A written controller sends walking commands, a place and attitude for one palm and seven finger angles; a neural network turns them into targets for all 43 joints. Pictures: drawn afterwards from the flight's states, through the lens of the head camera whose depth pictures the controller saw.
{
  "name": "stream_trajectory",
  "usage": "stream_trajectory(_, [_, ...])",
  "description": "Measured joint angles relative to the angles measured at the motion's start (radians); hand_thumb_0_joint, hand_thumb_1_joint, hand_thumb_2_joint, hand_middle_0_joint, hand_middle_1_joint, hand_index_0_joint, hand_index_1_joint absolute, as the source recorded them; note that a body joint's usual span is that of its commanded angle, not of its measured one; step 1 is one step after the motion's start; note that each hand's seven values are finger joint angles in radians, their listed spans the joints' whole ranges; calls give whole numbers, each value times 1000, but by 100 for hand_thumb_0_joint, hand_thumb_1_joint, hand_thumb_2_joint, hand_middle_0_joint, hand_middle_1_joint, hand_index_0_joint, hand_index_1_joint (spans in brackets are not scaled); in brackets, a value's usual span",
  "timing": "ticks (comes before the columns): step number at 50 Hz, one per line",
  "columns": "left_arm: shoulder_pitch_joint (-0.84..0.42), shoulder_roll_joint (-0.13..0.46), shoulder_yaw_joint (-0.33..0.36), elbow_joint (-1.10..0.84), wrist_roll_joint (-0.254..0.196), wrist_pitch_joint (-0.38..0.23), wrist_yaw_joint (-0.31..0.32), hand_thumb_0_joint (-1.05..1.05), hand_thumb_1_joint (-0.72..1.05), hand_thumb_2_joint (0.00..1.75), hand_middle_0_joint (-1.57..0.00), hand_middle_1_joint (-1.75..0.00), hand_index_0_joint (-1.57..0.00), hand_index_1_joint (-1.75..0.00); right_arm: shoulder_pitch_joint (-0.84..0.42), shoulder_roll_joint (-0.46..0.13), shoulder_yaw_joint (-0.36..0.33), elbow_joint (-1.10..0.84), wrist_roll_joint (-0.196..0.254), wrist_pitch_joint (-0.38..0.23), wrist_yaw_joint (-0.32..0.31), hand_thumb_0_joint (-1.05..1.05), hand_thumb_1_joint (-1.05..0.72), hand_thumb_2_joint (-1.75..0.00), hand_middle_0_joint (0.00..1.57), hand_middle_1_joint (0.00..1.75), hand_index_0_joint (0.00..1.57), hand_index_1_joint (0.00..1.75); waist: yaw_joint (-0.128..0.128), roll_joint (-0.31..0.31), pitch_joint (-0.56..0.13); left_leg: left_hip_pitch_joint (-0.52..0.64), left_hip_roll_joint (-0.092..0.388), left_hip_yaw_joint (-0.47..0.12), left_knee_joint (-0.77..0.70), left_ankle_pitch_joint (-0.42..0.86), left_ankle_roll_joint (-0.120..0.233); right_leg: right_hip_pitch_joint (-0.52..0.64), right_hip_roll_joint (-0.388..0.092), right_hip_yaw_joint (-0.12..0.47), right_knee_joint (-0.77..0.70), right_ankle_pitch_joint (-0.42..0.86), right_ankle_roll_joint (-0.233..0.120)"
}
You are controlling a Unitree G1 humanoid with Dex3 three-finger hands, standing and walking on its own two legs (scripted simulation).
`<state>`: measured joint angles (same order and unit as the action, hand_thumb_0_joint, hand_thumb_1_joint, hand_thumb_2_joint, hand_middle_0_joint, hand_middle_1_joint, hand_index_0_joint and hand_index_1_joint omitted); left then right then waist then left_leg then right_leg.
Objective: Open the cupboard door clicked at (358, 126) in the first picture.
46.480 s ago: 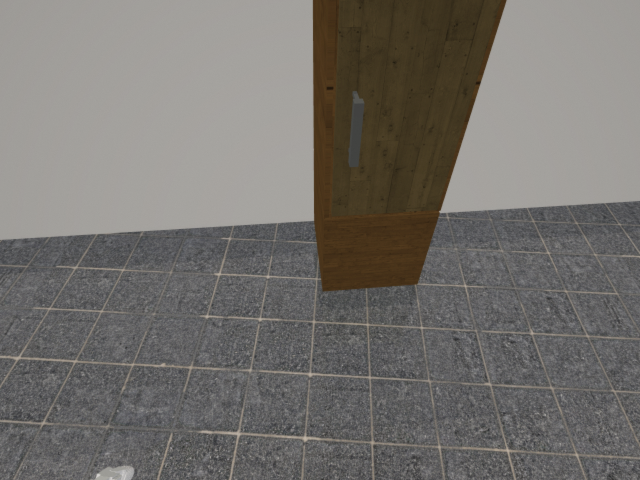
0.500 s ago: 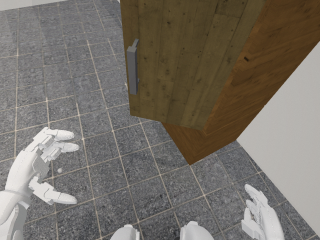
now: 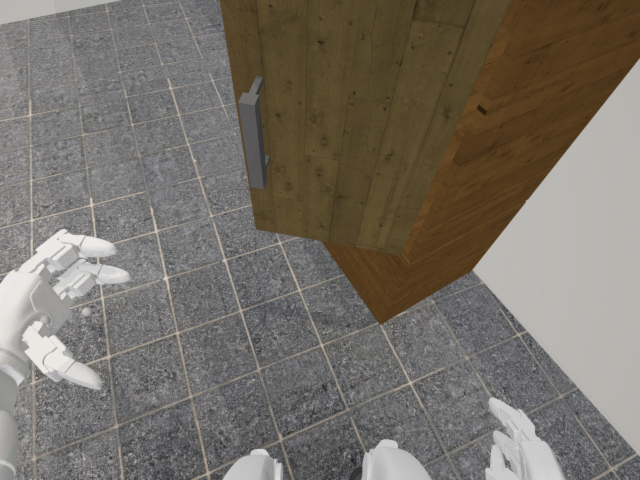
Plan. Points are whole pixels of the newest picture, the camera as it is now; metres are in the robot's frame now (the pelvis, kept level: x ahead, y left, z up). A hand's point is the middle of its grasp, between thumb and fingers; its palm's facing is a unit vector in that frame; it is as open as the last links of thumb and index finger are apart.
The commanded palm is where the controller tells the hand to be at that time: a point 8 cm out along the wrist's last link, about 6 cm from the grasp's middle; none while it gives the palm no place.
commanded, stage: raise the hand with hooked fingers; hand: left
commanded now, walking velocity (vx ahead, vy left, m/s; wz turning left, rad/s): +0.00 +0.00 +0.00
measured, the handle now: (258, 136) +0.60 +0.12 +0.03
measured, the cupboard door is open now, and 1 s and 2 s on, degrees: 49 49 49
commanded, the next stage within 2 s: move the hooked fingers beside the handle in 0.36 s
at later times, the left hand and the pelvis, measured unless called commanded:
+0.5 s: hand (82, 321) +0.28 +0.27 +0.05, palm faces -0.10 -0.99 -0.03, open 14.0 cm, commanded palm +0.26 +0.32 +0.05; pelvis -0.01 +0.00 +0.00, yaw +0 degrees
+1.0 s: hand (147, 246) +0.38 +0.23 +0.05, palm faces -0.16 -0.99 -0.03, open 14.0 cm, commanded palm +0.37 +0.28 +0.05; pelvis +0.00 +0.00 +0.00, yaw +0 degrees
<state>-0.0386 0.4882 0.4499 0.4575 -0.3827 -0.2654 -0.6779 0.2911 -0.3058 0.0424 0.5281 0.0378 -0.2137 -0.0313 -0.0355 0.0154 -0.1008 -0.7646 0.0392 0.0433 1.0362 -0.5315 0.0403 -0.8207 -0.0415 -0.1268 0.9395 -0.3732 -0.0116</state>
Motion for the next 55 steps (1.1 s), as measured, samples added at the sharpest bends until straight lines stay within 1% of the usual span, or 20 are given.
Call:
stream_trajectory(3, [25, -15, -9, -17, 8, -11, -1, -1, -50, 30, -30, -120, -30, -120, 8, -5, -7, -10, -5, -2, 5, 2, -90, -90, 20, 30, 21, 30, -6, -6, 0, 1, 1, 9, -4, 3, 1, -5, 2, 9, 0, 5, 0])
stream_trajectory(7, [34, -31, 7, -34, -1, -52, 23, -1, -50, 30, -30, -120, -30, -120, 14, 0, -8, -15, -8, -4, 4, 2, -90, -90, 20, 30, 20, 30, -9, -20, 5, 2, 5, 11, 1, 3, -1, -5, 5, 11, 5, 5, -3])
stream_trajectory(10, [25, -32, 16, -32, -4, -67, 37, -1, -50, 30, -30, -120, -30, -120, 14, 3, -6, -14, -7, -4, 3, 2, -90, -90, 20, 30, 20, 30, -8, -24, 8, 1, 5, 4, 7, 2, -3, -2, 5, 5, 8, 4, -5])
stream_trajectory(16, [34, -22, -7, -31, 17, -41, 28, -1, -50, 30, -30, -120, -30, -120, 5, 7, 0, -16, -2, -5, 2, 2, -90, -90, 20, 30, 20, 30, -6, -11, 4, 4, 2, -1, 5, 5, -2, 4, 2, 0, 3, 6, -3])
stream_trajectory(21, [32, -21, -3, -20, 3, -43, 20, -1, -50, 30, -30, -120, -30, -120, -3, 13, 9, -20, -4, -8, -3, 2, -90, -90, 20, 30, 20, 30, 1, -7, 2, 7, 2, 2, 5, 5, -1, 6, 2, 3, 4, 6, -3])
stream_trajectory(24, [12, -21, 6, -4, -6, -51, 19, -1, -50, 30, -30, -120, -30, -120, -7, 14, 13, -19, -4, -10, -5, 2, -90, -90, 20, 30, 21, 30, 7, -9, 3, 2, 2, -1, 11, 3, -2, 2, 2, 1, 10, 4, -4])
stream_trajectory(26, [-6, -22, 2, 10, -2, -51, 17, -1, -50, 30, -30, -120, -30, -120, -8, 12, 13, -15, -4, -12, -7, 2, -90, -90, 20, 30, 21, 30, 10, -8, 3, -4, 0, -5, 16, 2, -1, -1, 0, -2, 13, 2, -3])
stream_trajectory(31, [-92, -31, -47, 53, 25, -40, 18, -1, -50, 30, -30, -120, -30, -120, -15, 4, 12, 0, -3, -13, -19, 2, -90, -90, 20, 30, 21, 30, 16, -6, 8, -27, -5, -13, 34, -2, 0, -19, -6, -9, 29, -3, -2])
stream_trajectory(34, [-149, -39, -74, 67, 46, -35, 30, -1, -50, 30, -30, -120, -30, -120, -21, 4, 13, 9, -6, -10, -24, 2, -90, -90, 20, 30, 21, 30, 10, -8, 10, -41, -6, -12, 41, -2, 0, -34, -8, -8, 37, -4, -2])
stream_trajectory(37, [-198, -41, -84, 81, 65, -29, 52, -1, -50, 30, -30, -120, -30, -120, -20, 9, 13, 10, -8, -1, -24, 2, -90, -90, 20, 30, 21, 30, -5, -12, 10, -50, -7, -6, 39, -2, 0, -47, -8, -2, 39, -4, -2])
stream_trajectory(43, [-269, -10, -49, 157, 84, -11, 92, -1, -50, 30, -30, -120, -30, -120, 5, 17, 17, -1, -8, 34, -14, 1, -90, -90, 20, 30, 21, 30, -34, -17, 1, -57, -2, 8, 21, 3, -3, -66, -2, 12, 31, 1, -3])
stream_trajectory(47, [-306, 4, -48, 202, 94, -11, 107, -1, -50, 30, -30, -120, -30, -120, 30, 12, 10, 4, -7, 53, -8, 1, -90, -90, 20, 30, 21, 30, -39, -11, 0, -67, -2, 10, 12, 5, -4, -78, 0, 14, 24, 3, -4])
stream_trajectory(51, [-343, -6, -60, 233, 103, -30, 104, -1, -50, 30, -30, -120, -30, -120, 47, 7, 4, 25, -9, 72, -6, 1, -90, -90, 20, 30, 21, 30, -40, -9, -5, -76, -2, 12, 5, 7, -5, -89, 0, 16, 20, 2, -4])
stream_trajectory(55, [-393, -10, -57, 282, 117, -46, 111, -1, -50, 30, -30, -120, -30, -120, 51, 7, 1, 41, -12, 92, -4, 1, -90, -90, 20, 30, 21, 30, -51, -12, -10, -82, 1, 12, 5, 4, -7, -97, 3, 17, 23, 0, -6])
